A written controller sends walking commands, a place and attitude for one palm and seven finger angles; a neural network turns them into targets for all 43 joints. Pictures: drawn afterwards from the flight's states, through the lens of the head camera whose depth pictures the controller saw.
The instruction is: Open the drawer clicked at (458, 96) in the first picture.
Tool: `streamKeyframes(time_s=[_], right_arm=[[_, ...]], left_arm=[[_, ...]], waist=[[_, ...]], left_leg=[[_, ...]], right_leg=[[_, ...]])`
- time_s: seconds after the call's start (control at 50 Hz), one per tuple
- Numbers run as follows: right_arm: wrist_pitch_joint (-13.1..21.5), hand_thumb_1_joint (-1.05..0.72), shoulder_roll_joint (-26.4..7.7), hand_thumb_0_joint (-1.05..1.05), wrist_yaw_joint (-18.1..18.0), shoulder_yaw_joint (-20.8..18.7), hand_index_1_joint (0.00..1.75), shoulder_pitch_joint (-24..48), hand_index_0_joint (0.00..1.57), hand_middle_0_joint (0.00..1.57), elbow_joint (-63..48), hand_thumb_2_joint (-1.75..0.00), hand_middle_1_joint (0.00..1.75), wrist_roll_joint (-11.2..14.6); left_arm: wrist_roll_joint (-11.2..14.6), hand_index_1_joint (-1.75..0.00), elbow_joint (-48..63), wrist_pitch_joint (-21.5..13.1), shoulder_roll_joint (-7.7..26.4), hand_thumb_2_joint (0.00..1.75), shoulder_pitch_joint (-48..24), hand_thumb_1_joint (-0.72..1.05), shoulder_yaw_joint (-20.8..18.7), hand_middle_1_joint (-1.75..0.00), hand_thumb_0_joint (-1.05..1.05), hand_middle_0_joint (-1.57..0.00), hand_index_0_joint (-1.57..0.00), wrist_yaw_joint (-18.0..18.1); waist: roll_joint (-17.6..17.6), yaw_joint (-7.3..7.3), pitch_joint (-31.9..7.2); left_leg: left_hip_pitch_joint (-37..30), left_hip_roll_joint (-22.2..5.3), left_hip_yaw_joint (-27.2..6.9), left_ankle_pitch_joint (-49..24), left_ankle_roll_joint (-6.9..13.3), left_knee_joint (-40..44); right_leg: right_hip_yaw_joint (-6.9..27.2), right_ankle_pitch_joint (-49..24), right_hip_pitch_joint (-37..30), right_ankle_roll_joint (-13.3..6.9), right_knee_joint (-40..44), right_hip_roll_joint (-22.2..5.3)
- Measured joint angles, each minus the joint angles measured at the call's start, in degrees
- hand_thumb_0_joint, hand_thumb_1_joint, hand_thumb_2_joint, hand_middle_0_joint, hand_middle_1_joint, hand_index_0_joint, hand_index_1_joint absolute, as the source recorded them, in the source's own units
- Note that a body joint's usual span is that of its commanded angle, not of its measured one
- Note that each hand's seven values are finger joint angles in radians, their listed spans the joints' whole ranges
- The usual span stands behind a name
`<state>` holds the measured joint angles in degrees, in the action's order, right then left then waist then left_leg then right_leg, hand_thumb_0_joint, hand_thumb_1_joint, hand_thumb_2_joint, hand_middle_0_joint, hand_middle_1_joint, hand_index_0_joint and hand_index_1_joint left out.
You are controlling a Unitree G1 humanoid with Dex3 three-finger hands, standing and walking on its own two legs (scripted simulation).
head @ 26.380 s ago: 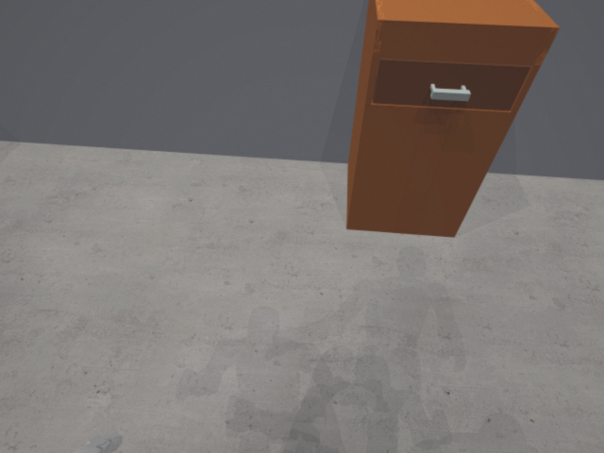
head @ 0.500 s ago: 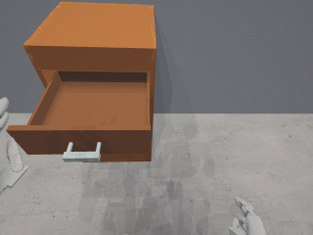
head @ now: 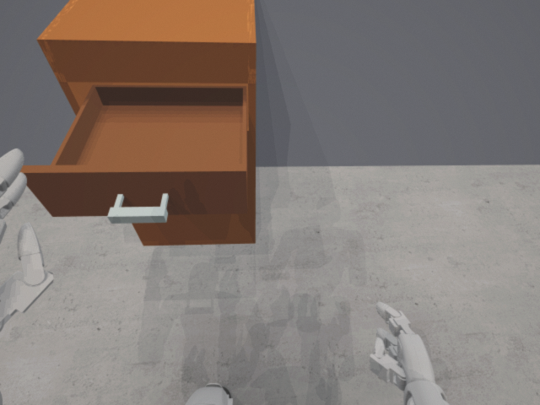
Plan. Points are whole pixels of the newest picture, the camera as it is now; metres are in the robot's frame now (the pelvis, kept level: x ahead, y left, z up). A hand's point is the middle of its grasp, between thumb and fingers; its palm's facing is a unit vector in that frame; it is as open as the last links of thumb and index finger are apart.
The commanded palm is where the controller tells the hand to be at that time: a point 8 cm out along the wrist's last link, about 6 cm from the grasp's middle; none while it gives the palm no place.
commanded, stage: stop stepping back and stand still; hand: left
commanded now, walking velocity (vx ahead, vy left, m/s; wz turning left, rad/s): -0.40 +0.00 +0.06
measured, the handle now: (140, 206) +0.46 +0.31 -0.06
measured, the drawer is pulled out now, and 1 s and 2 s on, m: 0.30 0.30 0.30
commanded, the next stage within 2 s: let the arm hang, fingers relaxed in 1.12 s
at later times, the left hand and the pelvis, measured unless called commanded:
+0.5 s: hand out of the picture +0.10 +0.24 +0.19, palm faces +0.43 -0.78 -0.46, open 7.4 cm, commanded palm +0.05 +0.27 +0.19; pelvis -0.07 -0.01 +0.01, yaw +3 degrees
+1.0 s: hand (26, 347) +0.14 +0.23 +0.17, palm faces +0.37 -0.81 -0.45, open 7.4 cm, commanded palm +0.07 +0.28 +0.19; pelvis -0.04 -0.01 +0.02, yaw +3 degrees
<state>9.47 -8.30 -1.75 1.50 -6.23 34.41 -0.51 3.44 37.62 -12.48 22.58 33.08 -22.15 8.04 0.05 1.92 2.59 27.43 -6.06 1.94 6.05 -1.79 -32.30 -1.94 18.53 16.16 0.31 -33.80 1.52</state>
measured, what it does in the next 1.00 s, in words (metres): steps on the spot: left foot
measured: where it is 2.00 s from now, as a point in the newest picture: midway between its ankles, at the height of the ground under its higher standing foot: outside the picture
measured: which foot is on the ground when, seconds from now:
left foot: down 0.00-0.02, up 0.04-0.24, down 0.26-1.00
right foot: down 0.00-1.00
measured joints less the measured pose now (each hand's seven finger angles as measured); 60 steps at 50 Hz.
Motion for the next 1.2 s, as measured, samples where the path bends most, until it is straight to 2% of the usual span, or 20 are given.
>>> streamKeyframes(time_s=[0.02,0.06,0.1,0.12,0.16,0.22,0.26,0.28,0.34,0.38,0.44,0.54,0.62,0.7,0.82,0.92,1.2], right_arm=[[-0.54,-0.90,-0.36,0.01,0.08,-0.10,0.30,0.68,0.21,0.20,0.03,-0.90,0.30,0.23],[-1.94,-0.90,-0.66,0.01,0.35,-0.69,0.30,0.57,0.21,0.20,0.69,-0.90,0.30,0.91],[-3.88,-0.90,-0.97,0.01,0.12,-0.84,0.30,-0.64,0.21,0.20,0.91,-0.90,0.30,1.11],[-4.70,-0.90,-1.16,0.01,-0.31,-0.81,0.30,-1.50,0.21,0.20,0.74,-0.90,0.30,1.17],[-5.58,-0.90,-1.71,0.01,-1.41,-0.91,0.30,-3.50,0.21,0.20,0.26,-0.90,0.30,1.20],[-5.06,-0.90,-3.54,0.01,-2.50,-1.58,0.30,-6.87,0.20,0.20,0.06,-0.90,0.30,0.80],[-4.19,-0.90,-5.54,0.01,-2.83,-2.36,0.30,-8.75,0.20,0.20,-0.14,-0.90,0.30,0.73],[-3.77,-0.90,-6.06,0.01,-2.97,-2.94,0.30,-9.05,0.20,0.20,0.19,-0.90,0.30,0.71],[-3.44,-0.90,-5.95,0.01,-2.62,-3.39,0.30,-9.28,0.20,0.20,1.01,-0.90,0.30,1.03],[-2.68,-0.90,-5.36,0.01,-2.38,-3.19,0.30,-9.64,0.20,0.20,0.99,-0.90,0.30,1.02],[-1.81,-0.90,-4.13,0.01,-1.99,-2.36,0.30,-9.29,0.20,0.20,1.51,-0.90,0.30,1.20],[-2.67,-0.90,-2.58,0.01,-1.67,-1.12,0.30,-8.06,0.20,0.20,2.56,-0.90,0.30,0.98],[-3.28,-0.90,-1.95,0.01,-1.56,-0.48,0.30,-7.07,0.20,0.20,2.78,-0.90,0.30,0.57],[-3.48,-0.90,-1.91,0.01,-1.71,-0.11,0.30,-7.13,0.20,0.20,2.44,-0.90,0.30,0.33],[-2.99,-0.90,-2.40,0.01,-1.56,-0.36,0.30,-6.82,0.20,0.20,1.39,-0.90,0.30,0.71],[-3.44,-0.90,-3.31,0.01,-1.27,-1.09,0.30,-5.48,0.20,0.20,0.75,-0.90,0.30,1.04],[-4.79,-0.90,-3.35,0.01,-1.65,-1.41,0.30,-3.54,0.20,0.20,-1.04,-0.90,0.30,1.22]], left_arm=[[-0.11,-0.30,-0.49,-0.27,-0.07,0.89,-0.91,0.89,0.22,-0.31,0.01,-0.21,-0.21,-0.55],[-0.48,-0.30,-1.16,-0.36,0.12,0.89,-1.24,0.89,1.01,-0.31,0.01,-0.21,-0.21,-1.30],[-0.82,-0.30,-1.39,-0.15,-0.25,0.89,1.12,0.89,1.30,-0.31,0.01,-0.21,-0.21,-1.20],[-1.03,-0.30,-1.58,-0.05,-0.56,0.89,2.72,0.89,1.33,-0.31,0.01,-0.22,-0.22,-0.91],[-1.43,-0.30,-2.17,0.38,-0.73,0.89,5.33,0.89,1.44,-0.31,0.01,-0.22,-0.22,-0.19],[-2.24,-0.30,-3.11,0.97,-0.63,0.89,6.95,0.89,1.93,-0.31,0.01,-0.22,-0.22,0.71],[-2.51,-0.30,-2.77,1.26,-0.74,0.89,6.78,0.89,2.40,-0.31,0.01,-0.22,-0.22,1.03],[-2.52,-0.30,-2.69,1.17,-0.49,0.89,5.93,0.89,2.46,-0.31,0.01,-0.22,-0.22,1.06],[-2.60,-0.30,-2.70,1.18,0.63,0.89,4.96,0.89,1.34,-0.31,0.01,-0.22,-0.22,0.95],[-2.67,-0.30,-2.31,0.94,1.23,0.89,5.57,0.89,0.24,-0.31,0.01,-0.22,-0.22,1.16],[-2.36,-0.30,-2.54,0.01,1.44,0.89,5.36,0.89,-0.62,-0.31,0.01,-0.22,-0.22,1.44],[-2.46,-0.30,-6.00,-0.09,-1.69,0.89,2.90,0.89,1.06,-0.31,0.01,-0.21,-0.21,1.31],[-2.33,-0.30,-6.94,0.69,-3.27,0.89,1.55,0.89,2.45,-0.31,0.01,-0.21,-0.21,1.19],[-2.33,-0.30,-6.53,1.10,-3.47,0.89,2.07,0.89,3.27,-0.31,0.01,-0.21,-0.21,1.19],[-1.88,-0.30,-5.65,0.29,-1.53,0.89,2.58,0.89,1.99,-0.31,0.01,-0.22,-0.21,1.02],[-1.30,-0.30,-5.16,-0.21,-1.26,0.89,3.58,0.89,1.77,-0.31,0.01,-0.21,-0.21,0.59],[-0.99,-0.30,-3.94,0.44,-0.98,0.89,4.45,0.89,1.96,-0.31,0.01,-0.22,-0.22,0.31]], waist=[[-0.91,-0.19,0.92],[0.12,-0.50,0.89],[2.07,-1.40,-0.17],[2.85,-1.92,-0.88],[3.97,-2.81,-2.20],[4.12,-3.69,-4.06],[2.48,-4.21,-4.37],[2.30,-4.39,-3.70],[3.81,-3.29,-2.16],[3.52,-3.52,-2.50],[2.67,-3.54,-2.59],[0.17,-2.51,-4.00],[0.02,-2.30,-3.85],[0.54,-2.48,-3.84],[0.90,-3.13,-2.69],[0.52,-3.38,-1.68],[0.39,-2.48,-0.56]], left_leg=[[1.13,-0.50,-0.80,3.75,-0.08,-2.08],[4.92,2.39,-2.72,13.46,-0.33,-13.27],[6.47,5.56,-2.52,15.77,-0.59,-23.99],[5.72,6.45,-1.77,15.96,-0.57,-25.78],[1.62,7.25,-0.19,16.94,-0.01,-22.42],[-7.41,7.22,0.71,17.10,1.70,-8.54],[-14.06,5.99,0.34,14.52,2.99,3.20],[-15.09,5.88,-0.03,9.85,3.07,6.26],[-15.87,6.96,0.80,8.43,3.17,6.16],[-15.85,7.03,0.68,8.94,3.17,5.89],[-15.40,6.73,0.32,9.69,2.99,4.04],[-13.78,5.50,0.31,12.83,3.17,0.86],[-13.40,5.49,0.29,12.46,3.19,0.10],[-14.89,5.69,0.59,10.83,2.70,2.49],[-16.00,5.83,0.12,10.66,2.43,4.28],[-16.33,5.61,-0.07,11.02,2.33,4.47],[-16.93,6.07,-0.24,10.55,2.65,5.60]], right_leg=[[-0.62,-1.59,0.34,-0.91,0.10,0.78],[-0.63,-1.95,1.75,-2.18,-0.23,0.14],[0.01,-2.86,2.08,-2.54,1.28,-1.16],[0.35,-3.64,2.03,-2.55,2.41,-1.63],[0.72,-5.30,1.72,-2.45,4.64,-2.24],[-0.11,-6.94,1.58,-2.23,6.88,-2.36],[-1.84,-7.26,1.81,-1.96,6.94,-1.53],[-2.59,-7.15,2.03,-1.77,6.27,-1.69],[-1.75,-4.57,1.98,-0.84,4.36,-2.81],[-1.57,-3.01,1.74,-0.36,3.70,-2.84],[-1.77,-6.87,0.80,-0.81,5.03,-2.45],[-1.31,-5.90,1.40,-2.02,4.61,-0.84],[-1.02,-7.50,1.75,-2.42,4.25,-0.65],[-0.60,-7.10,0.99,-2.10,5.07,-0.75],[-1.01,-7.05,-0.12,-2.01,6.45,-0.86],[-1.20,-6.98,-0.77,-2.01,7.26,-0.63],[-1.32,-7.36,-1.50,-1.54,8.39,-1.06]])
